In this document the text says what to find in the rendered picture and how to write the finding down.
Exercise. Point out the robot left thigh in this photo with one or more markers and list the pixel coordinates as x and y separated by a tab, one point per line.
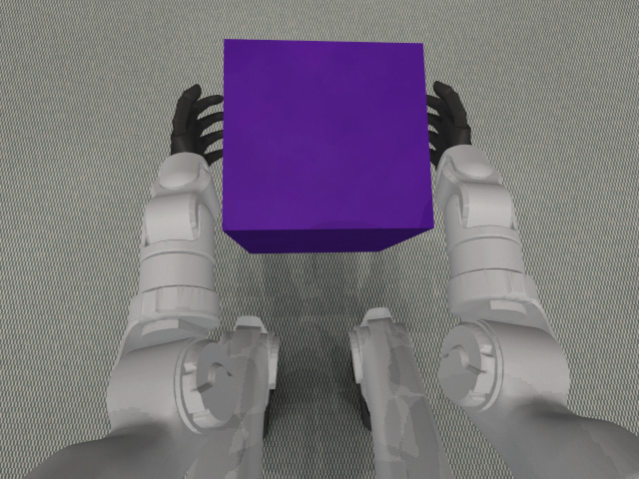
235	451

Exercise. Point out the robot right forearm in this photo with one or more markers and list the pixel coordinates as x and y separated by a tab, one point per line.
487	275

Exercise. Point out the carton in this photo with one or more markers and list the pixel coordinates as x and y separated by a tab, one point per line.
325	145

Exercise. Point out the robot right upper arm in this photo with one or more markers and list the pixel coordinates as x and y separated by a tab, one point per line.
512	382

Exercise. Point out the robot left hand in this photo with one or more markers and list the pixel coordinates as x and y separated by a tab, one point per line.
186	136

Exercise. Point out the robot right hand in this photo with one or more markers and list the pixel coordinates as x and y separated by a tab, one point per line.
451	123

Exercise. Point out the left robot foot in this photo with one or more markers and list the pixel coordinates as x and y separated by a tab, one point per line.
266	417

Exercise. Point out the robot left upper arm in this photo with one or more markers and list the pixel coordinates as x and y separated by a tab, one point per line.
164	404

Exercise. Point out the robot left forearm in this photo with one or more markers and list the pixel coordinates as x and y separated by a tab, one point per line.
176	298

